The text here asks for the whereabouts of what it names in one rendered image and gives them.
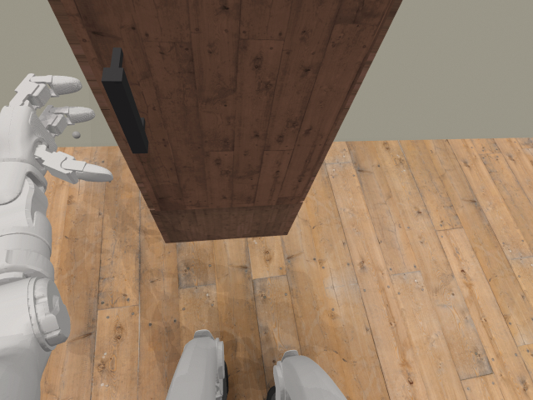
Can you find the cupboard door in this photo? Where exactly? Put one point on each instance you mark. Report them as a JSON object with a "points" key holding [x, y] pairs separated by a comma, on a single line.
{"points": [[239, 97]]}

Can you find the left robot hand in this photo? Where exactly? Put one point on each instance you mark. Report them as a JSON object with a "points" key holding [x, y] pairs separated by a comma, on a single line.
{"points": [[22, 131]]}

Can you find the robot thigh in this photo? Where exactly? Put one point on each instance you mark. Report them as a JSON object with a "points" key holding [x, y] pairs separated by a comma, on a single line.
{"points": [[201, 365], [300, 378]]}

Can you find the robot left thigh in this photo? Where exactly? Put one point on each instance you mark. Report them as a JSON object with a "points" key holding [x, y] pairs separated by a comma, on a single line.
{"points": [[201, 365]]}

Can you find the robot left forearm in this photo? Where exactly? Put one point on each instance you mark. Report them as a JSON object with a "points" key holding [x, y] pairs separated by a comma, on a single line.
{"points": [[25, 231]]}

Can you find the left robot upper arm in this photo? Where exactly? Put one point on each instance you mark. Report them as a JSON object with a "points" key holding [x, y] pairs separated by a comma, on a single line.
{"points": [[33, 321]]}

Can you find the handle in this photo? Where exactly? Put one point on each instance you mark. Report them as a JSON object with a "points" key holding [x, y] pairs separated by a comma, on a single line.
{"points": [[115, 82]]}

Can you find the robot right thigh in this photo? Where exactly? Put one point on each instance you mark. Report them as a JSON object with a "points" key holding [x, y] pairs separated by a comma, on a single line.
{"points": [[300, 378]]}

